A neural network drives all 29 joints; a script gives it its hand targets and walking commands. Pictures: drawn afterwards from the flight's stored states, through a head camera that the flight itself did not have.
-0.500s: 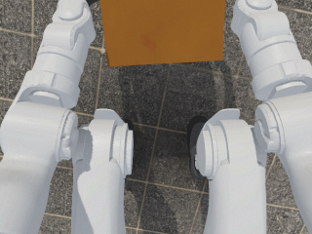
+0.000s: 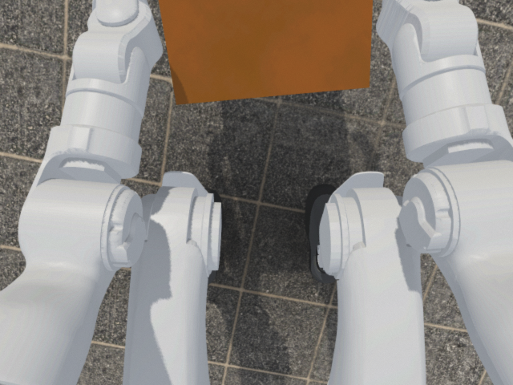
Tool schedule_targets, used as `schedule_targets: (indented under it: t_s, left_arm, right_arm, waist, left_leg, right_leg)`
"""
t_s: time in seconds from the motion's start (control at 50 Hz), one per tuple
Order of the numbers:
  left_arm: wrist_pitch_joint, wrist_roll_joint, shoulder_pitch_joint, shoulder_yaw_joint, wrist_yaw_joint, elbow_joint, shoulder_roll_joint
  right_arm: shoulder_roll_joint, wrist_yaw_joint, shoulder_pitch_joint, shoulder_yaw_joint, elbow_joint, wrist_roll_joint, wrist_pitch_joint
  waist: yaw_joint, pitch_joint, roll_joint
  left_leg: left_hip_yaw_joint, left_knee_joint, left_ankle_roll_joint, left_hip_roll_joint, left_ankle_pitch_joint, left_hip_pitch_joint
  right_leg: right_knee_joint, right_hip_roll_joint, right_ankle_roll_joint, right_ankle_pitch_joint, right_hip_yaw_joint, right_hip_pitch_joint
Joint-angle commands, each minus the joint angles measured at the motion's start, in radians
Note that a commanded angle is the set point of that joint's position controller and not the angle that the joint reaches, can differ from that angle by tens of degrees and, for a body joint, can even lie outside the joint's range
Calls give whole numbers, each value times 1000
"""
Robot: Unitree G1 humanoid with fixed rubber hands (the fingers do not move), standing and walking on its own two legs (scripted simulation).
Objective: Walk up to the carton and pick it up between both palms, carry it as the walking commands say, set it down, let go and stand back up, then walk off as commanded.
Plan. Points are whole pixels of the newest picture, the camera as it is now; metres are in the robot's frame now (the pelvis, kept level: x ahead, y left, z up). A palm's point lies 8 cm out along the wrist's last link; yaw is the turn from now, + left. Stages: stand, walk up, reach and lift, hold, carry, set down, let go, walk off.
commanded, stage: reach and lift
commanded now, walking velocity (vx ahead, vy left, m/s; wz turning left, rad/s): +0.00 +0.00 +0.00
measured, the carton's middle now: (265, 11) +0.54 +0.00 -0.22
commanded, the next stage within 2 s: none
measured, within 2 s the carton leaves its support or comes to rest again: neither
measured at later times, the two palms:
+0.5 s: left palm out of the picture +0.52 +0.15 -0.07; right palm out of the picture +0.53 -0.14 -0.07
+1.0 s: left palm out of the picture +0.50 +0.15 +0.00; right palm out of the picture +0.51 -0.14 +0.00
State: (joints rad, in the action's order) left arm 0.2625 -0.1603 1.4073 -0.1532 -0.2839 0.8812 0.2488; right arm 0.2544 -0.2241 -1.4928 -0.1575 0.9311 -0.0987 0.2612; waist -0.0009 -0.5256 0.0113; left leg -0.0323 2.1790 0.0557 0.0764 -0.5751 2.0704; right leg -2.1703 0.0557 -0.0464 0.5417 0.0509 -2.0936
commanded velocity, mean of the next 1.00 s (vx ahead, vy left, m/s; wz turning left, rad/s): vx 0.00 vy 0.00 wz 0.00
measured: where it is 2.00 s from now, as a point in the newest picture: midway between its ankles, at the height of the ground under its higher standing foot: (263, 251)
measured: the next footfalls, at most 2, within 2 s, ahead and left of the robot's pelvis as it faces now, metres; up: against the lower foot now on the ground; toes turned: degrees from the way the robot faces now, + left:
none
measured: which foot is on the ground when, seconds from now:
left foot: down 0.00-1.00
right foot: down 0.00-1.00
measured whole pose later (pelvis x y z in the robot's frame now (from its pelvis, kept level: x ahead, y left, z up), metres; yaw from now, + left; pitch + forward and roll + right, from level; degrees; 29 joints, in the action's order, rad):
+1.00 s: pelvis -0.03 +0.00 +0.09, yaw -1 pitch +21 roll +1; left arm 0.45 0.00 1.27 -0.31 -0.29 0.58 0.11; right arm 0.12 -0.23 -1.32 -0.31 0.60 0.05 0.45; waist -0.02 -0.53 0.01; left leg -0.03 1.88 0.04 0.06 -0.49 1.75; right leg -1.86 0.06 -0.05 0.45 0.06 -1.77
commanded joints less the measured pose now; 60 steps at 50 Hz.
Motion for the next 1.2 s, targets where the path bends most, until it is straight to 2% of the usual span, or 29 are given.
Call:
schedule_targets:
  t_s: [0.0,0.04,0.1,0.2,0.24,0.26,0.28,0.3,0.32,0.36,0.4,0.42,0.46,0.5,0.52,0.54,0.58,0.66,0.68,0.7,0.74,0.82,0.86,0.88,0.96,0.98,1.04,1.1,1.18]
  left_arm:
    - [-69,-93,923,393,375,-503,-992]
    - [-63,-95,870,451,368,-559,-1018]
    - [-46,-17,791,374,376,-439,-977]
    - [-25,-78,838,485,360,-617,-1035]
    - [-10,-51,845,474,354,-613,-1011]
    - [-11,-83,895,487,353,-648,-1035]
    - [-7,-25,843,409,358,-500,-965]
    - [-4,-71,838,513,350,-666,-1041]
    - [4,-30,810,453,357,-542,-1003]
    - [12,-55,844,450,356,-545,-1058]
    - [16,-51,904,470,364,-607,-1033]
    - [32,-48,884,448,371,-500,-1044]
    - [38,-23,842,380,381,-449,-1065]
    - [33,-59,948,463,380,-613,-1087]
    - [48,-72,896,458,388,-556,-1109]
    - [54,-18,836,408,395,-469,-1096]
    - [78,2,806,362,409,-410,-1125]
    - [70,2,847,376,422,-510,-1121]
    - [79,10,855,385,425,-509,-1115]
    - [85,-39,922,454,423,-657,-1133]
    - [104,-55,900,509,422,-657,-1126]
    - [112,-48,881,502,396,-720,-1119]
    - [127,-68,890,489,398,-637,-1133]
    - [128,-2,829,416,404,-528,-1098]
    - [116,-60,797,479,423,-588,-1166]
    - [118,-36,786,476,423,-582,-1153]
    - [142,-28,743,460,427,-541,-1198]
    - [148,-52,748,506,413,-631,-1180]
    - [156,4,684,439,427,-542,-1165]
  right_arm:
    - [-1063,352,-591,372,-300,-97,-12]
    - [-1113,353,-558,394,-351,-116,-10]
    - [-1090,363,-570,405,-343,-97,-3]
    - [-1075,336,-582,484,-509,-92,14]
    - [-1039,340,-610,465,-479,-92,29]
    - [-1073,338,-620,485,-494,-95,33]
    - [-1021,336,-625,413,-400,-69,34]
    - [-1065,338,-662,521,-605,-133,28]
    - [-1062,347,-593,449,-409,-90,47]
    - [-1070,349,-639,461,-464,-83,52]
    - [-1114,343,-660,471,-475,-100,66]
    - [-1027,340,-714,462,-499,-78,58]
    - [-1089,345,-667,432,-407,-44,75]
    - [-1093,355,-647,419,-433,-62,73]
    - [-1092,353,-732,494,-548,-110,69]
    - [-1100,351,-640,408,-379,-54,87]
    - [-1105,364,-687,395,-399,-56,87]
    - [-1211,377,-581,408,-358,-28,121]
    - [-1177,381,-656,448,-410,-50,118]
    - [-1196,376,-623,471,-495,-60,126]
    - [-1134,367,-640,467,-535,-82,123]
    - [-1154,363,-676,518,-570,-121,143]
    - [-1123,367,-643,470,-506,-89,154]
    - [-1149,373,-612,429,-437,-52,157]
    - [-1167,373,-614,484,-536,-67,142]
    - [-1154,372,-618,497,-548,-90,137]
    - [-1131,381,-624,457,-552,-67,143]
    - [-1165,388,-625,547,-631,-99,164]
    - [-1221,400,-535,474,-465,-65,179]
  waist:
    - [-12,2324,9]
    - [-11,2353,7]
    - [-95,2218,-6]
    - [-14,2514,-20]
    - [-50,2461,-10]
    - [-8,2509,-48]
    - [-57,2213,-21]
    - [-61,2565,-2]
    - [-63,2385,6]
    - [-18,2417,-37]
    - [-31,2464,-49]
    - [1,2397,-49]
    - [-39,2311,-75]
    - [14,2500,12]
    - [-37,2561,-1]
    - [-30,2349,-9]
    - [-46,2302,-22]
    - [-33,2423,-72]
    - [-69,2489,-58]
    - [-8,2691,-59]
    - [-5,2705,20]
    - [-68,2686,36]
    - [1,2593,14]
    - [-45,2417,-47]
    - [-2,2617,-43]
    - [-49,2615,0]
    - [-13,2569,13]
    - [-18,2795,-62]
    - [-63,2526,-31]
  left_leg:
    - [179,-186,-32,73,415,-696]
    - [144,-231,-35,69,486,-810]
    - [163,-237,-44,63,421,-710]
    - [153,-245,-40,85,522,-860]
    - [140,-296,-36,78,475,-894]
    - [126,-279,-38,84,479,-908]
    - [130,-312,-50,64,321,-730]
    - [136,-301,-47,84,476,-954]
    - [136,-318,-41,76,392,-829]
    - [124,-329,-46,78,340,-864]
    - [124,-356,-59,79,308,-886]
    - [143,-326,-54,74,267,-821]
    - [141,-376,-55,73,207,-757]
    - [131,-378,-33,78,280,-893]
    - [152,-361,-46,83,317,-926]
    - [144,-389,-47,79,217,-807]
    - [133,-441,-55,65,147,-803]
    - [137,-448,-55,78,201,-796]
    - [155,-444,-52,82,236,-821]
    - [133,-438,-46,83,300,-961]
    - [122,-448,-40,79,351,-1003]
    - [131,-486,-43,87,319,-1029]
    - [98,-523,-39,70,262,-1017]
    - [105,-527,-54,71,170,-897]
    - [110,-528,-43,94,323,-982]
    - [121,-539,-37,89,344,-1019]
    - [96,-583,-39,84,248,-1023]
    - [86,-580,-44,82,365,-1176]
    - [102,-613,-49,71,199,-1010]
  right_leg:
    - [180,82,40,-452,-112,908]
    - [174,93,36,-480,-141,872]
    - [217,85,33,-402,-110,808]
    - [237,103,32,-526,-110,1011]
    - [244,96,26,-453,-125,934]
    - [255,98,31,-451,-127,983]
    - [278,86,33,-316,-104,837]
    - [254,97,31,-457,-115,1032]
    - [268,96,32,-379,-113,920]
    - [300,94,35,-325,-120,948]
    - [322,97,24,-308,-109,985]
    - [331,92,28,-271,-113,958]
    - [352,91,30,-230,-118,946]
    - [340,102,47,-295,-135,984]
    - [350,106,35,-321,-113,1052]
    - [357,97,29,-222,-125,928]
    - [400,93,42,-142,-125,914]
    - [414,110,29,-227,-128,1010]
    - [430,107,22,-246,-120,1033]
    - [421,119,32,-313,-127,1133]
    - [409,123,39,-355,-117,1115]
    - [439,121,39,-316,-90,1147]
    - [468,113,48,-251,-108,1078]
    - [492,111,42,-168,-94,1013]
    - [502,124,38,-341,-109,1157]
    - [506,123,41,-339,-97,1162]
    - [519,116,47,-254,-115,1092]
    - [530,127,34,-343,-127,1210]
    - [580,107,38,-201,-81,1118]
